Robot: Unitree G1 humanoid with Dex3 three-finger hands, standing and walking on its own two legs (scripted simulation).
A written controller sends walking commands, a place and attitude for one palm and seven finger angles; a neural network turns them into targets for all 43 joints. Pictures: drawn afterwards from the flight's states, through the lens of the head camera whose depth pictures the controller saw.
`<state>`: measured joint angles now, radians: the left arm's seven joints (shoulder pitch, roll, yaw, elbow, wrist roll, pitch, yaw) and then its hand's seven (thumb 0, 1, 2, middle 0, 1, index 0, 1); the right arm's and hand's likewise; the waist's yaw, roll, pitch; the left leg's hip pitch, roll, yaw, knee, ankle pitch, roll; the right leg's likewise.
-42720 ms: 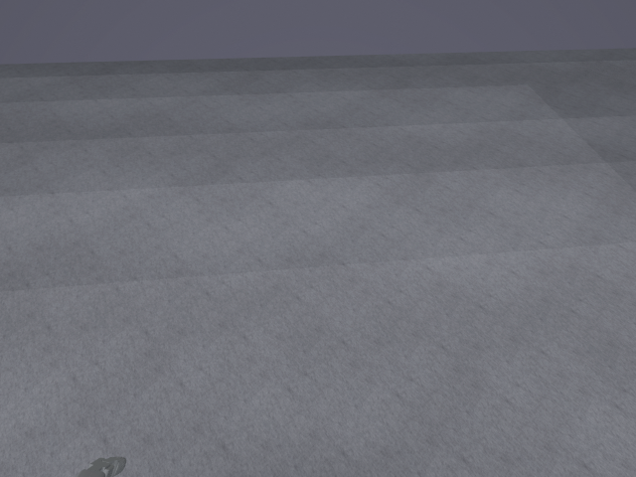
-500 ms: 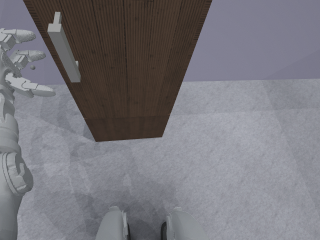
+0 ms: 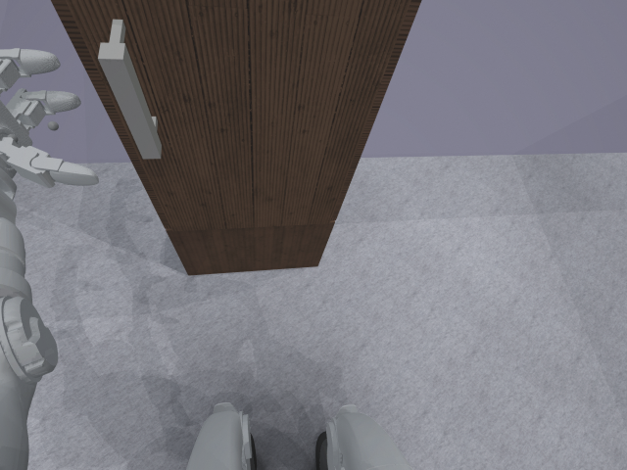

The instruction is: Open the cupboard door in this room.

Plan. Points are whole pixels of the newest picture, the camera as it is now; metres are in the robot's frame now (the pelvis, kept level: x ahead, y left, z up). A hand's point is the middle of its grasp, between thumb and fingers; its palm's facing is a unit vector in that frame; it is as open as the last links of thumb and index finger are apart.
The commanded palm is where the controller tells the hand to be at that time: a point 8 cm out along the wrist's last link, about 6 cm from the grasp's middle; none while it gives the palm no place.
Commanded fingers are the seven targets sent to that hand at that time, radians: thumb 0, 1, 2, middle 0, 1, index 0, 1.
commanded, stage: move the hooked fingers beside the handle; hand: left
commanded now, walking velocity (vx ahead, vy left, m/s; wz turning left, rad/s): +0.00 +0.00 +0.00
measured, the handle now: (136, 96) +0.55 +0.19 +0.08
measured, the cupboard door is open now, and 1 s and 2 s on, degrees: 0 0 0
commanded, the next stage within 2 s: slide the fingers in behind the handle in 0.62 s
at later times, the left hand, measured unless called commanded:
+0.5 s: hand (50, 126) +0.50 +0.27 +0.08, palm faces +0.07 -1.00 +0.00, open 14.0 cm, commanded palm +0.48 +0.31 +0.07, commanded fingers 0.00 -0.50 0.30 -0.30 -1.20 -0.30 -1.20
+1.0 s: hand (68, 125) +0.50 +0.25 +0.08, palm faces +0.04 -1.00 +0.01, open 14.0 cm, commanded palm +0.48 +0.29 +0.07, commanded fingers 0.00 -0.50 0.30 -0.30 -1.20 -0.30 -1.20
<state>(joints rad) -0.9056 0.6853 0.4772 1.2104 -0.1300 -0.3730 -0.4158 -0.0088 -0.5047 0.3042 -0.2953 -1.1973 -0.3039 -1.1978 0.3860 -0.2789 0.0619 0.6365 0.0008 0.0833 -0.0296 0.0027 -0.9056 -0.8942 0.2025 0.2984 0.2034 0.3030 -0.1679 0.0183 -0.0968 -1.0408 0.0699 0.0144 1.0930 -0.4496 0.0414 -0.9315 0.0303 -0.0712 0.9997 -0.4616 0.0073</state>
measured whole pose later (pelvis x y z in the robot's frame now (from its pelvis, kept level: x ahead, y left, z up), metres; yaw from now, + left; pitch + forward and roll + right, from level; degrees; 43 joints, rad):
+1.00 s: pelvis +0.00 +0.00 +0.00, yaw +0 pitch +22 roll -5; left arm -0.88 0.64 0.47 1.16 -0.14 -0.37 -0.40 -0.01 -0.50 0.30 -0.30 -1.20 -0.30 -1.20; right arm 0.38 -0.27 0.05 0.63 0.00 0.08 -0.02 0.00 -0.91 -0.89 0.20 0.30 0.20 0.30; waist -0.16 0.02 -0.11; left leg -1.03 0.07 0.01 1.09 -0.46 0.04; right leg -0.93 0.04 -0.07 1.00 -0.47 0.00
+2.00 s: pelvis +0.00 -0.02 +0.00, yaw +1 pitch +22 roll -4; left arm -0.89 0.50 0.38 1.16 -0.11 -0.40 -0.24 -0.01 -0.50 0.30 -0.30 -1.20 -0.31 -1.21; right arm 0.38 -0.27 0.03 0.66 -0.01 0.06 0.00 0.00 -0.91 -0.89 0.20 0.30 0.20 0.30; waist -0.16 0.03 -0.12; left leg -1.02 0.07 0.01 1.09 -0.45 0.01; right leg -0.93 0.03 -0.07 1.02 -0.48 -0.02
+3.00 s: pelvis +0.00 -0.01 +0.00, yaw +0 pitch +21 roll -3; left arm -0.86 0.47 0.38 1.15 -0.09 -0.43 -0.24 0.00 0.56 0.77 -0.38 -1.32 -0.38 -1.32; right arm 0.38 -0.26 0.03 0.65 -0.01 0.07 0.00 0.00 -0.91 -0.89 0.20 0.30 0.20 0.30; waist -0.16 0.03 -0.12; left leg -1.00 0.07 0.02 1.08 -0.45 0.02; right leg -0.91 0.03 -0.06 1.02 -0.48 -0.01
